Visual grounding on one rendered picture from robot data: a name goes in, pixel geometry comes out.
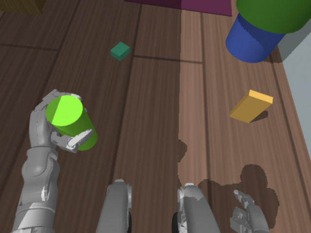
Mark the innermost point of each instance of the left robot hand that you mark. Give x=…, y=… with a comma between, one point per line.
x=43, y=133

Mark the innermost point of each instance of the left robot arm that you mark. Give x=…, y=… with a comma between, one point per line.
x=37, y=203

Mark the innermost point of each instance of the right robot hand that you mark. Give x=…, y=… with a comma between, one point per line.
x=250, y=220

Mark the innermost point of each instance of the bookshelf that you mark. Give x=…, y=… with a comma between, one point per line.
x=23, y=6

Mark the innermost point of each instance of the potted plant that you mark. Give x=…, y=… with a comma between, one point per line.
x=261, y=24

